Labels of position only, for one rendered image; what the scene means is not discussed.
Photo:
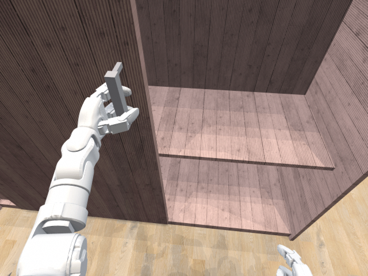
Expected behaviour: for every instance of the right robot hand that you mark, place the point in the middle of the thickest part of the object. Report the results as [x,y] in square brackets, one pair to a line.
[293,260]

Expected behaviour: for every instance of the robot left forearm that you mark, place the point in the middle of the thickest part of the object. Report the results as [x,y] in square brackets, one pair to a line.
[65,207]

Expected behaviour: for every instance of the left robot hand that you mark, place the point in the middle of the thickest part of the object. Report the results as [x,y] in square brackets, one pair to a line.
[93,113]

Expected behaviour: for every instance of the left robot upper arm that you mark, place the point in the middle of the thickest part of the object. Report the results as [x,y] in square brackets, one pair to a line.
[58,254]

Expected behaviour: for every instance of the handle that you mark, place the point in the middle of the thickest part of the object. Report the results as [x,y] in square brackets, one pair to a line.
[113,83]

